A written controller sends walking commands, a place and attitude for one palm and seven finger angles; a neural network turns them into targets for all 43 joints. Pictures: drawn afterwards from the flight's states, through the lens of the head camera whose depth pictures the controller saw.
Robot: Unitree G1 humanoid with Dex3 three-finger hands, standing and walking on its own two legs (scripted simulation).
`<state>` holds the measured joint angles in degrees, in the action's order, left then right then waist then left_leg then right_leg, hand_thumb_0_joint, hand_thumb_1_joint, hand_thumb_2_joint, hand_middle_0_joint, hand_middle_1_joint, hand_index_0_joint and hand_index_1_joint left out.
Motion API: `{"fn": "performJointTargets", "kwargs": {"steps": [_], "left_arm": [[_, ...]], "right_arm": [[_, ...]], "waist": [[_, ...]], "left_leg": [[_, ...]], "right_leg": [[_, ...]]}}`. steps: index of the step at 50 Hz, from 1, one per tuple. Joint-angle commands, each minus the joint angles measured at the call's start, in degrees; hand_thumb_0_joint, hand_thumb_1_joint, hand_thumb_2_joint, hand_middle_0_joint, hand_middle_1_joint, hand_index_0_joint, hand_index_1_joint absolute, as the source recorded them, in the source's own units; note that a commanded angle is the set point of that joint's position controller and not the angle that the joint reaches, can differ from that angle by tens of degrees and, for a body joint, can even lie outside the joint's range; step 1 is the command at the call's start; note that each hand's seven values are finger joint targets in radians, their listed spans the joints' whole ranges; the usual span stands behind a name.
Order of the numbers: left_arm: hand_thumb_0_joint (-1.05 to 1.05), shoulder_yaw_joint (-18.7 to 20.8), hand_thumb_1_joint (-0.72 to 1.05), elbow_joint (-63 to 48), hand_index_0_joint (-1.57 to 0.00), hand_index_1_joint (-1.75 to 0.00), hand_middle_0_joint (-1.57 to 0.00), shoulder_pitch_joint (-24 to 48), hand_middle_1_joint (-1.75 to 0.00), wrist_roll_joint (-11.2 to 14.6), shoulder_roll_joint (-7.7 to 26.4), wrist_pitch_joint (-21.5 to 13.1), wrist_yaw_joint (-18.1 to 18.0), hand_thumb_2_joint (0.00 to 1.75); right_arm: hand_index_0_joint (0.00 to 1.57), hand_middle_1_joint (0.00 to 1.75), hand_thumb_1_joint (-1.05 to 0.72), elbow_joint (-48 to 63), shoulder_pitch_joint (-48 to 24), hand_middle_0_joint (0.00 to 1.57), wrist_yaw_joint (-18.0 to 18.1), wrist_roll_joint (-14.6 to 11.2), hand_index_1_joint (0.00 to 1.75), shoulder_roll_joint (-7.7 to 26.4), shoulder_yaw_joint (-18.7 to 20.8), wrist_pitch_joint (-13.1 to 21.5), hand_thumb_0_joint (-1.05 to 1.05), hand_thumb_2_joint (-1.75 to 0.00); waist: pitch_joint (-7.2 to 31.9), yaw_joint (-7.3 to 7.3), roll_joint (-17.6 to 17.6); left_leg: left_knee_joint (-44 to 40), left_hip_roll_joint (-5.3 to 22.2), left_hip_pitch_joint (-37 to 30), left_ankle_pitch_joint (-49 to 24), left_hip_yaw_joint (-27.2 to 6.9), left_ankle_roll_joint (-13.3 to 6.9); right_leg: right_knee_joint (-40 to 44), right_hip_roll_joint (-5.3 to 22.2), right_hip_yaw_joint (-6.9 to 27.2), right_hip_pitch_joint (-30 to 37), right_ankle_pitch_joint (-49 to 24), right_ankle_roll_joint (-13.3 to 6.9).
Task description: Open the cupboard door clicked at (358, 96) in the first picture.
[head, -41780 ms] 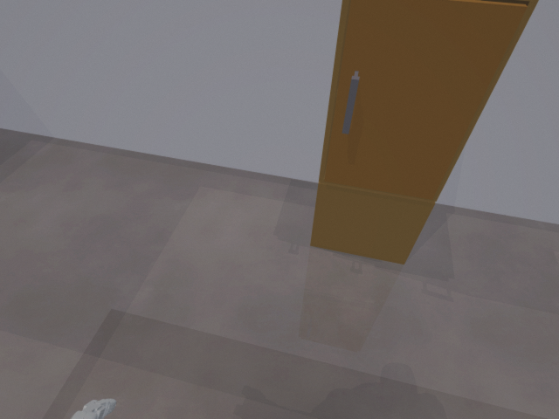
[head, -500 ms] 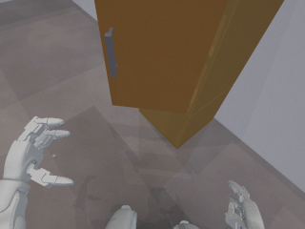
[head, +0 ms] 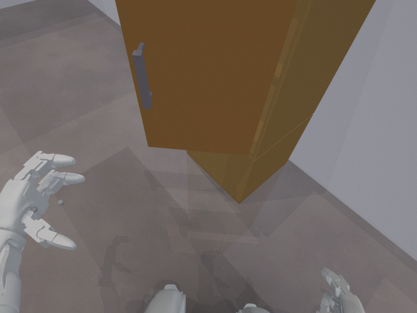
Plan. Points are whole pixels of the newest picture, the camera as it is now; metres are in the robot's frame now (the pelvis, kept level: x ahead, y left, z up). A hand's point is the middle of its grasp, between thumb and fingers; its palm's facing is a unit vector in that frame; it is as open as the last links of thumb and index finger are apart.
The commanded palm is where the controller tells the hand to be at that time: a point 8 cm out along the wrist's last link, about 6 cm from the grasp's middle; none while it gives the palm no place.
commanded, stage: raise the hand with hooked fingers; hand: left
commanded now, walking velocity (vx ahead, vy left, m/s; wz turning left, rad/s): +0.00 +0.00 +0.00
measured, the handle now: (144, 77) +0.64 +0.20 +0.05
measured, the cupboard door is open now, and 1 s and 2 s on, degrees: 44 44 44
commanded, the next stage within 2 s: move the hooked fingers beside the handle in 0.36 s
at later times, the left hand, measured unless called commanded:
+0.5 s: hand (74, 203) +0.28 +0.25 +0.06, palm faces -0.01 -1.00 -0.04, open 14.0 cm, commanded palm +0.27 +0.30 +0.06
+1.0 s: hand (93, 149) +0.40 +0.26 +0.06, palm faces +0.00 -1.00 -0.03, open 14.0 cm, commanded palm +0.38 +0.31 +0.05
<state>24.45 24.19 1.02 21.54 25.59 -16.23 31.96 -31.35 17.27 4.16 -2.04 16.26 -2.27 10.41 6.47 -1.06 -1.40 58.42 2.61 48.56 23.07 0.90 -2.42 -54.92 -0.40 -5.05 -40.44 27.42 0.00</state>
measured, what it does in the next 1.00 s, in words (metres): stands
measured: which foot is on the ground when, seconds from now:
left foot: down 0.00-1.00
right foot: down 0.00-1.00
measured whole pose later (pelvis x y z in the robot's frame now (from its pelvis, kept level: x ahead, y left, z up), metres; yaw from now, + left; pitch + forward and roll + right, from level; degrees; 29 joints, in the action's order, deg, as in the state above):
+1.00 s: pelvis +0.00 -0.02 -0.01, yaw -2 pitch +17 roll -3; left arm 28.6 49.4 26.2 15.2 31.8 -19.3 30.4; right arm -34.5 19.8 3.7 -1.9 16.7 -2.0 6.1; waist 6.9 -4.2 -1.3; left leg 61.9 4.3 54.8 24.6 1.2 -0.8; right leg -59.9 -1.9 -4.3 -48.0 29.4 -1.6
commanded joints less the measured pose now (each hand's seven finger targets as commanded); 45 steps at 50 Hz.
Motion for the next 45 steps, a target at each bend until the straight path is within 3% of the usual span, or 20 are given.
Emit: {"fn": "performJointTargets", "kwargs": {"steps": [1, 4, 8, 12, 15, 16, 20, 23, 25, 27, 28, 32, 33, 35, 36, 39, 45], "left_arm": [[0.0, 5.8, -0.5, -11.5, -0.3, -1.2, -0.3, 8.8, -1.2, 1.6, 13.6, -5.1, -0.5, 0.3], [0.0, 6.1, -0.5, -10.9, -0.3, -1.2, -0.3, 8.6, -1.2, 1.4, 13.3, -5.6, -1.2, 0.3], [0.0, 6.4, -0.5, -14.5, -0.3, -1.2, -0.3, 8.9, -1.2, 0.9, 14.5, -6.4, -1.7, 0.3], [0.0, 6.0, -0.5, -14.1, -0.3, -1.2, -0.3, 8.2, -1.2, 1.3, 14.0, -6.5, -1.8, 0.3], [0.0, 5.4, -0.5, -11.6, -0.3, -1.2, -0.3, 8.3, -1.2, 1.5, 12.8, -5.8, -1.6, 0.3], [0.0, 5.3, -0.5, -10.3, -0.3, -1.2, -0.3, 8.5, -1.2, 1.9, 12.6, -5.4, -1.2, 0.3], [0.0, 4.5, -0.5, -9.2, -0.3, -1.2, -0.3, 9.0, -1.2, 1.5, 12.3, -4.9, -0.5, 0.3], [0.0, 4.7, -0.5, -10.2, -0.3, -1.2, -0.3, 9.8, -1.2, 1.4, 12.8, -5.5, -0.2, 0.3], [0.0, 5.1, -0.5, -8.2, -0.3, -1.2, -0.3, 16.6, -1.2, 0.7, 14.4, -6.2, -0.7, 0.3], [0.0, 4.6, -0.5, -6.8, -0.3, -1.2, -0.3, 21.3, -1.2, 0.3, 14.5, -7.0, -0.9, 0.3], [0.0, 4.9, -0.5, -4.7, -0.3, -1.2, -0.3, 23.6, -1.2, 0.0, 15.1, -7.1, -1.1, 0.3], [0.0, 2.3, -0.5, -1.6, -0.3, -1.2, -0.3, 30.9, -1.2, -1.7, 15.1, -7.1, -0.6, 0.3], [0.0, 2.8, -0.5, -0.3, -0.3, -1.2, -0.3, 32.5, -1.2, -2.1, 16.2, -6.7, -0.6, 0.3], [0.0, 3.3, -0.5, 2.5, -0.3, -1.2, -0.3, 33.7, -1.2, -3.0, 17.6, -5.8, -0.7, 0.3], [0.0, 4.1, -0.5, 4.2, -0.3, -1.2, -0.3, 34.6, -1.2, -3.1, 18.6, -5.3, -0.8, 0.3], [0.0, 6.7, -0.5, 7.5, -0.3, -1.2, -0.3, 34.3, -1.2, -3.6, 21.2, -4.5, -1.3, 0.3], [0.0, 8.6, -0.5, 13.2, -0.3, -1.2, -0.3, 37.3, -1.2, -4.8, 23.6, -5.4, -2.2, 0.3]], "right_arm": [[0.2, 0.3, -0.9, 8.0, -1.2, 0.2, 0.0, 0.0, 0.3, 8.9, 4.3, 3.0, 0.0, -0.9], [0.2, 0.3, -0.9, 8.0, -1.3, 0.2, -0.1, -0.2, 0.3, 8.7, 4.3, 2.6, 0.0, -0.9], [0.2, 0.3, -0.9, 8.3, -1.4, 0.2, 0.1, -0.2, 0.3, 8.3, 4.2, 2.8, 0.0, -0.9], [0.2, 0.3, -0.9, 7.9, -1.3, 0.2, 0.3, -0.3, 0.3, 8.2, 4.1, 2.9, 0.0, -0.9], [0.2, 0.3, -0.9, 7.5, -1.5, 0.2, 0.4, -0.5, 0.3, 8.2, 4.0, 2.8, 0.0, -0.9], [0.2, 0.3, -0.9, 7.5, -1.3, 0.2, 0.5, -0.4, 0.3, 8.3, 3.9, 2.7, 0.0, -0.9], [0.2, 0.3, -0.9, 7.6, -1.5, 0.2, 0.5, -0.6, 0.3, 8.3, 4.0, 2.6, 0.0, -0.9], [0.2, 0.3, -0.9, 7.8, -1.5, 0.2, 0.5, -0.5, 0.3, 8.2, 3.9, 2.6, 0.0, -0.9], [0.2, 0.3, -0.9, 6.4, -1.3, 0.2, 0.9, -0.5, 0.3, 8.4, 3.8, 2.5, 0.0, -0.9], [0.2, 0.3, -0.9, 5.7, -1.1, 0.2, 1.1, -0.3, 0.3, 8.3, 3.5, 2.5, 0.0, -0.9], [0.2, 0.3, -0.9, 5.2, -0.9, 0.2, 1.3, -0.3, 0.3, 8.4, 3.4, 2.4, 0.0, -0.9], [0.2, 0.3, -0.9, 4.3, -0.4, 0.2, 1.7, -0.5, 0.3, 8.5, 3.5, 2.4, 0.0, -0.9], [0.2, 0.3, -0.9, 3.8, -0.1, 0.2, 1.8, -0.4, 0.3, 8.7, 3.5, 2.1, 0.0, -0.9], [0.2, 0.3, -0.9, 3.6, 0.6, 0.2, 1.7, -0.4, 0.3, 8.8, 3.5, 1.7, 0.0, -0.9], [0.2, 0.3, -0.9, 3.4, 1.1, 0.2, 1.7, -0.4, 0.3, 9.0, 3.5, 1.4, 0.0, -0.9], [0.2, 0.3, -0.9, 3.7, 1.8, 0.2, 1.2, -0.3, 0.3, 9.0, 3.6, 0.3, 0.0, -0.9], [0.2, 0.3, -0.9, 3.4, 4.1, 0.2, 0.1, -0.1, 0.3, 9.4, 4.1, -1.8, 0.0, -0.9]], "waist": [[13.5, 0.77, -4.4], [13.2, 0.58, -4.3], [16.1, 0.83, -7.5], [15.8, 0.37, -5.2], [13.6, 0.06, -4.8], [12.9, -0.04, -3.1], [13.1, -0.15, -2.0], [14.4, 0.18, -3.2], [12.9, -1.22, -2.1], [12.7, -1.62, -3.9], [12.4, -1.81, -3.1], [15.1, -2.3, -6.2], [15.9, -2.37, -5.4], [17.0, -2.09, -5.6], [17.7, -1.99, -3.9], [20.2, -0.68, -4.6], [20.2, -1.26, -2.7]], "left_leg": [[-8.6, -1.5, -16.7, -9.8, -4.0, 1.1], [-8.8, -1.5, -15.7, -7.7, -3.6, 1.0], [-8.6, -1.6, -17.9, -9.9, -3.2, 0.8], [-8.0, -1.5, -16.9, -10.3, -2.9, 0.6], [-8.0, -1.6, -15.1, -8.6, -2.8, 0.7], [-7.6, -1.6, -14.5, -8.7, -2.9, 0.5], [-7.4, -1.8, -13.8, -8.6, -2.5, 0.4], [-6.9, -1.8, -14.4, -10.0, -2.2, 0.4], [-6.1, -1.6, -13.2, -8.4, -2.3, 0.4], [-5.5, -1.5, -12.7, -7.1, -2.5, 0.5], [-5.5, -1.3, -12.2, -5.9, -2.7, 0.5], [-5.3, -1.3, -13.6, -5.6, -2.8, 0.4], [-5.2, -1.2, -13.5, -5.6, -2.8, 0.3], [-5.1, -1.2, -13.3, -6.4, -2.7, 0.2], [-4.6, -1.2, -12.5, -7.3, -2.7, 0.2], [-4.4, -1.3, -12.1, -10.4, -2.2, 0.3], [-3.4, -1.1, -9.8, -12.7, -1.4, 0.2]], "right_leg": [[6.5, -3.0, 1.6, -1.1, -9.0, -2.0], [6.8, -2.6, 1.9, -1.1, -7.3, -1.7], [6.8, -2.4, 2.5, 0.6, -9.4, -1.7], [7.0, -2.6, 2.9, 1.2, -10.5, -1.4], [7.4, -2.4, 3.0, 0.7, -9.2, -1.2], [7.5, -2.6, 3.2, 0.8, -9.4, -1.3], [7.9, -2.1, 3.8, 1.2, -9.7, -0.9], [7.3, -2.1, 4.0, 1.8, -11.4, -1.0], [7.3, -2.1, 4.5, 0.1, -9.5, -0.8], [6.7, -2.1, 4.7, -1.5, -7.8, -1.1], [6.8, -2.0, 4.8, -1.9, -6.4, -1.1], [6.2, -1.8, 5.0, -3.0, -5.9, -1.4], [6.4, -1.7, 5.1, -2.7, -6.0, -1.2], [6.1, -1.6, 5.1, -2.3, -6.8, -1.2], [5.6, -1.8, 5.1, -1.4, -7.9, -1.3], [4.9, -1.7, 5.0, 0.8, -11.7, -1.2], [3.9, -2.0, 5.1, 1.0, -15.4, -0.8]]}}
